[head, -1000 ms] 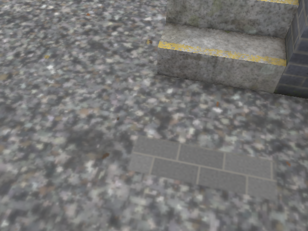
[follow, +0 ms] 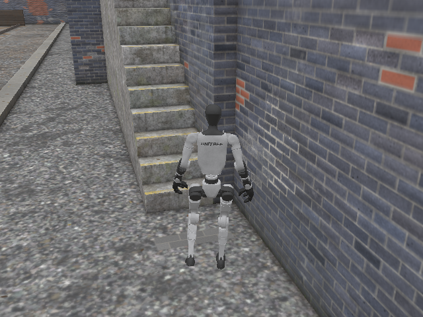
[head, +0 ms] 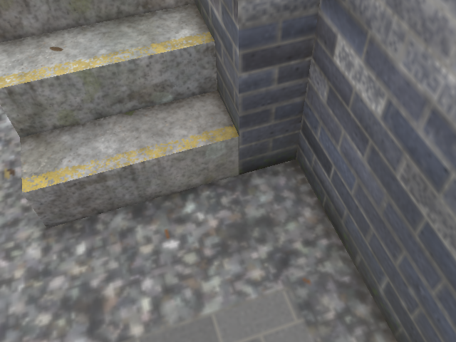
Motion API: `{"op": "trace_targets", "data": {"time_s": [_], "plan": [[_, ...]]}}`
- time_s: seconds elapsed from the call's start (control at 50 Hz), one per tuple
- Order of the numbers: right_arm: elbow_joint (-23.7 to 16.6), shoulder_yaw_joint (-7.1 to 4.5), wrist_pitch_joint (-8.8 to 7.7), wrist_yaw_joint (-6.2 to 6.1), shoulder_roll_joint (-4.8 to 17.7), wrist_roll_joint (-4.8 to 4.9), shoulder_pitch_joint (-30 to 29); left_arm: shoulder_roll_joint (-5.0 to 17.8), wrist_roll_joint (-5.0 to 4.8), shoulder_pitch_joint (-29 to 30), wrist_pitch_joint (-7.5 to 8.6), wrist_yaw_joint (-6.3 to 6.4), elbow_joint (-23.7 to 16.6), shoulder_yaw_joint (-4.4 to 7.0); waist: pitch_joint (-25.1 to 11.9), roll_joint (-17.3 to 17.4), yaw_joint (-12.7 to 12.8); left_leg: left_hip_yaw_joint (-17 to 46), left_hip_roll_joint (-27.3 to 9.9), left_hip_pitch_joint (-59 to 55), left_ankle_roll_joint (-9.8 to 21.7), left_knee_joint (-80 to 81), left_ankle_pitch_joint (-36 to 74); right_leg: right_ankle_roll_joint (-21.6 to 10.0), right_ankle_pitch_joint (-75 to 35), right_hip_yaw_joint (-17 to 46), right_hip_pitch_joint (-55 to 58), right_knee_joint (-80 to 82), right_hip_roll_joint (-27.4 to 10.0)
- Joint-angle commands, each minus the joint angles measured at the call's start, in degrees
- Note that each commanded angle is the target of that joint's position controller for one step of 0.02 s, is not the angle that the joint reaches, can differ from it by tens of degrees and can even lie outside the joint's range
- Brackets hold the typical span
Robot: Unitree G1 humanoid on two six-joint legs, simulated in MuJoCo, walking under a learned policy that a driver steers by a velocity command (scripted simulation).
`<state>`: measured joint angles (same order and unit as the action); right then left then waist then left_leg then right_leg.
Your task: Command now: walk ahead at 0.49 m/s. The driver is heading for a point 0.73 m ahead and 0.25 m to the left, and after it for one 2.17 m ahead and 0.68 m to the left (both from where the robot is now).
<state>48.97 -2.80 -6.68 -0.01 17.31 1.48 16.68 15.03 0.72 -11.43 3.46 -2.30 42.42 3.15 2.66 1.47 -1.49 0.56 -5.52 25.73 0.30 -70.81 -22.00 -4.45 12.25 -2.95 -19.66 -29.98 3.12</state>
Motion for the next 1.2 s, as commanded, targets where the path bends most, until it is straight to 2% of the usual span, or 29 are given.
{"op": "trace_targets", "data": {"time_s": [0.02, 0.12, 0.22, 0.3, 0.36, 0.38, 0.4, 0.42, 0.44, 0.46, 0.48, 0.5, 0.52, 0.56, 0.6, 0.64, 0.72, 0.8, 0.84, 0.88, 0.9, 0.92, 0.94, 0.96, 0.98, 1.04, 1.06, 1.12, 1.2], "plan": [[-3.87, -1.05, 0.63, 0.09, 4.72, -0.32, 1.70, 7.91, 0.75, -2.67, 2.26, 0.02, -1.90, 1.75, -6.27, -3.20, 0.59, 3.92, -3.88, 10.33, 0.50, 1.58, 6.70, -10.85, -16.37, 16.80, 12.81, 18.62, -17.75], [-6.92, -1.42, 2.19, 0.11, 3.40, -0.57, -3.47, 8.12, 0.79, -5.40, 3.35, 1.04, 1.01, 1.52, -1.03, -4.38, 1.50, 6.21, -0.09, 16.67, 0.56, 11.90, 20.97, -5.92, -22.31, 3.41, 11.48, 22.51, -14.50], [-10.79, -0.86, 1.48, 2.17, 1.30, -1.02, -10.45, 8.68, -0.24, -7.47, 3.13, 2.81, 4.57, 1.01, -0.32, -5.53, 3.30, 2.22, 2.56, 15.05, 0.58, 28.28, 31.89, -1.84, -24.77, -2.13, 16.23, 22.05, -14.51], [-14.82, -0.36, 1.23, 4.13, 0.92, -0.78, -16.64, 10.71, -0.04, -9.66, 1.55, 3.51, 6.85, 1.15, 2.53, -4.88, 5.04, -0.20, 3.69, 18.66, 1.52, 34.41, 26.64, -1.86, -28.90, -3.45, 24.54, 19.11, -17.95], [-16.41, -0.69, 1.42, 5.15, 2.01, -0.94, -15.04, 12.05, -0.04, -8.48, -0.16, 4.11, 6.39, 1.12, 0.01, -7.47, 2.60, -5.63, 7.15, 13.58, 4.17, 34.27, 15.64, -1.64, -52.65, -5.93, 28.23, 10.16, -19.27], [-13.59, 0.25, 3.35, 4.48, 0.67, -6.21, -12.66, 8.86, 2.18, -10.07, 0.59, 3.86, 6.57, 0.34, 1.22, -9.49, 2.68, -9.95, 10.01, 9.42, 6.45, 36.53, 10.96, -0.42, -62.36, -9.60, 28.28, 6.06, -17.97], [-12.31, -0.60, 3.65, 3.91, 1.72, -6.29, -6.43, 9.60, 1.96, -11.21, 0.35, 3.95, 6.70, 0.48, -1.87, -11.36, 0.84, -10.59, 12.41, 1.91, 8.17, 36.37, 7.86, -0.27, -68.95, -9.32, 26.93, -3.09, -17.52], [-9.74, -1.54, 3.33, 3.49, 3.82, -5.91, 2.08, 11.88, 1.47, -9.63, 0.25, 4.10, 6.05, 1.10, -6.50, -10.91, -3.48, -7.87, 13.41, -9.13, 10.38, 40.07, 6.60, 0.05, -65.65, -8.49, 22.32, -15.68, -17.66], [-8.32, -3.09, 3.18, 2.49, 8.23, -6.79, 10.56, 11.25, 0.96, -10.09, 0.77, 4.19, 4.34, 0.98, -13.75, -5.33, -8.17, 5.07, 5.28, -25.58, 14.47, 43.80, 3.05, 0.93, -43.62, -9.61, 10.49, -35.29, -15.75], [-9.91, -4.74, 3.92, 1.69, 14.83, -5.67, 6.17, 4.77, -0.29, -10.64, 1.58, 3.15, 0.46, -0.13, -17.49, 13.24, -2.70, 38.10, -12.44, -42.88, 23.26, 48.19, 10.94, 4.31, 16.16, -7.26, -16.06, -57.80, -1.01], [-10.47, -5.13, 4.28, 1.54, 15.13, -3.11, 7.31, 8.53, 1.00, -5.75, 2.15, 3.06, -1.21, 0.19, -20.58, 4.56, -5.32, 44.66, -13.71, -44.41, 25.85, 51.72, 19.21, 3.09, 14.22, 5.92, -21.90, -62.34, -1.73], [-9.38, -4.69, 4.19, 1.02, 12.32, -2.19, 5.54, 8.02, 0.74, -1.30, 2.60, 2.88, -2.32, -0.33, -14.55, -0.25, -4.61, 33.98, -11.99, -38.11, 23.15, 51.52, 22.62, 2.67, 7.03, 8.62, -22.14, -57.20, -5.75], [-8.56, -3.98, 3.98, 1.03, 9.93, -2.59, 4.16, 7.02, 0.29, -1.78, 2.68, 2.88, -2.70, -0.71, -7.42, -4.09, -1.35, 28.41, -9.91, -28.64, 20.11, 52.01, 31.87, 3.05, 5.84, 6.98, -19.45, -49.87, -7.57], [-7.75, -2.74, 3.28, 1.05, 6.91, -2.29, 0.55, 7.66, 1.66, -5.14, 0.28, 2.56, -1.01, -0.92, -3.70, -4.07, 2.81, 20.06, -4.34, -18.10, 17.10, 54.61, 36.79, 3.93, 7.81, 5.79, -11.69, -40.56, -8.64], [-6.89, -2.34, 2.55, 1.51, 6.75, -1.91, 1.13, 7.00, 2.54, -6.14, -1.69, 1.98, -1.15, -0.88, -5.05, -0.97, 3.75, 17.02, -1.67, -16.61, 16.26, 54.80, 39.96, 5.16, 7.32, 4.80, -9.30, -34.49, -8.21], [-5.02, -3.03, 2.43, 1.49, 9.01, -2.35, 3.26, 5.43, 1.92, -3.62, -2.07, 1.55, -2.28, -1.50, -4.43, -0.22, 2.98, 16.75, -0.61, -16.46, 15.32, 56.67, 36.13, 6.03, 3.12, 4.58, -10.68, -27.53, -8.00], [-4.46, -3.42, 3.12, 1.30, 10.51, -1.41, 5.42, 4.52, 1.98, 7.68, -1.43, 1.72, -5.49, -1.47, -1.16, 2.61, -0.83, 17.16, 1.80, -16.22, 12.13, 57.62, 25.72, 6.72, -7.37, 3.94, -12.74, -11.65, -5.90], [-3.81, -3.22, 2.92, 0.88, 9.50, -2.22, 6.61, 3.69, 1.23, 10.93, -0.62, 2.25, -5.26, -1.54, -1.09, 6.86, -2.36, 17.13, 3.55, -16.02, 11.23, 53.58, 29.76, 6.71, -11.19, 3.00, -7.55, -0.78, -3.61], [-4.59, -3.15, 2.75, 0.38, 9.28, -2.90, 6.48, 6.61, 0.86, 7.42, 0.02, 2.36, -3.45, -0.75, -2.32, 7.09, -2.24, 20.07, 3.41, -16.67, 10.14, 49.67, 29.39, 5.79, -10.29, 4.10, -1.87, 2.48, -2.82], [-4.96, -3.18, 2.55, -0.04, 10.05, -2.90, 4.27, 8.80, 0.77, 1.18, 1.15, 3.10, -1.42, 0.27, -4.47, 5.81, 2.02, 23.03, 3.60, -16.03, 9.52, 42.58, 31.48, 4.74, -5.30, 4.81, 6.76, 4.28, -2.29], [-5.29, -2.35, 1.43, 0.07, 8.47, -1.61, 3.52, 10.77, 1.86, -4.39, 2.32, 4.07, -0.02, 0.79, -7.39, 2.23, 4.75, 20.15, 7.23, -13.11, 8.39, 32.93, 30.97, 3.99, -3.56, 8.82, 15.32, 7.12, -6.58], [-7.06, -1.08, 0.91, 0.39, 4.51, 0.29, 3.98, 16.07, 3.30, -11.16, 2.68, 5.25, -0.36, 1.98, -14.29, -7.91, 7.70, 14.27, 11.00, -4.32, 6.27, 19.18, 22.54, -0.78, 11.65, 24.50, 28.02, 11.84, -20.17], [-7.40, -0.77, 1.40, 0.13, 4.59, -0.75, 6.90, 18.49, 3.12, -10.48, 1.58, 5.35, 0.66, 2.98, -16.07, -20.88, 5.12, 9.59, 15.95, 7.34, 5.33, 11.81, -8.58, -6.20, 14.86, 42.51, 32.35, 17.80, -28.17], [-5.33, -1.06, 2.47, -0.44, 8.35, -2.74, 5.65, 12.37, 2.19, -7.10, 1.01, 4.93, 0.78, 2.22, -11.97, -12.98, 3.43, 9.08, 9.09, 10.35, 5.44, 7.42, -5.85, -5.25, 21.58, 38.52, 28.48, 16.24, -27.73], [-5.41, -1.08, 2.68, 0.34, 8.74, -3.31, 2.81, 10.70, 1.59, -5.46, 0.90, 4.59, 0.66, 1.63, -7.58, -9.24, 3.72, 7.91, 8.27, 9.79, 4.54, 7.54, -1.91, -3.80, 18.59, 32.31, 23.65, 17.64, -24.59], [-6.32, -0.37, 4.25, 1.95, 4.19, -3.63, -1.11, 4.97, 1.64, -4.50, 1.11, 4.40, 2.21, -0.20, -3.72, -8.07, 3.87, 5.13, 7.42, 9.21, 2.13, 11.09, 2.71, -2.12, -9.49, 14.97, 18.83, 16.12, -17.53], [-7.00, 0.38, 3.85, 1.92, 2.57, -3.27, -2.56, 5.89, 1.84, -6.08, 1.68, 3.67, 3.46, 0.32, -2.85, -6.92, 3.76, 3.21, 7.51, 9.19, 2.20, 13.36, 2.12, -2.61, -12.77, 13.34, 17.05, 16.00, -17.62], [-8.53, 2.21, 3.29, 2.75, -0.52, -3.68, -5.26, 5.67, -0.29, -4.42, 3.02, 2.96, 4.82, 0.11, -2.65, -10.71, 0.98, 0.53, 6.97, 1.34, 2.44, 25.93, 6.92, -2.83, -18.90, 8.32, 10.17, 17.32, -15.49], [-8.90, 2.57, 2.90, 2.04, -0.30, -4.12, -7.58, 7.45, -1.33, -4.56, 3.81, 1.92, 5.65, 0.54, -3.12, -12.53, -0.09, -1.69, 7.20, -10.78, 2.30, 35.45, 16.95, -3.13, -30.44, 8.12, 5.49, 17.42, -14.86]]}}
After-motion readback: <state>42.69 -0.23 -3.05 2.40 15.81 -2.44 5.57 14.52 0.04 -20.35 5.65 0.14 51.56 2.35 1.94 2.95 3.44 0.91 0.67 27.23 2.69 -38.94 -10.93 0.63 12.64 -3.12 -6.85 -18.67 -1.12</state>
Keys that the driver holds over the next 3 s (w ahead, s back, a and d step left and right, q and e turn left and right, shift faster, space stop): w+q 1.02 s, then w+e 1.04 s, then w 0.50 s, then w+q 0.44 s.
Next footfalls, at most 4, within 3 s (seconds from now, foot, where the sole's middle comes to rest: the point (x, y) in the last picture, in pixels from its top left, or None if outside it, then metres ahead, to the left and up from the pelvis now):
0.44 left None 0.39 0.14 -0.77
0.90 right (218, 259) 0.71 0.07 -0.77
1.28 left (130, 264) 0.70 0.34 -0.77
1.70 right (181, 243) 0.77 0.18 -0.77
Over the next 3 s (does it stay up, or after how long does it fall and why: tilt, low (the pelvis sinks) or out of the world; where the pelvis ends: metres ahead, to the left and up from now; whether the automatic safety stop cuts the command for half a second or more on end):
stays up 1.10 0.35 0.21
